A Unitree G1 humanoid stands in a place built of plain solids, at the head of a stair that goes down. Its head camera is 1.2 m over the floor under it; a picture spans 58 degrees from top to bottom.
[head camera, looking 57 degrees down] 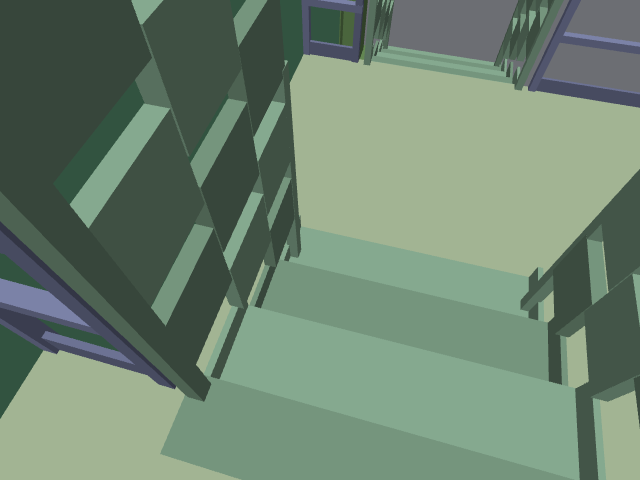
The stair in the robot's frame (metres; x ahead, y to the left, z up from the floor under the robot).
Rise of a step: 0.18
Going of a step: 0.30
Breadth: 1.12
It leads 15 degrees to the right of straight ahead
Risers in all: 4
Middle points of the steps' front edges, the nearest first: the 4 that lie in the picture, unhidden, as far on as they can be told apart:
0.20 -0.19 0.00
0.49 -0.27 -0.18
0.78 -0.35 -0.36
1.07 -0.43 -0.54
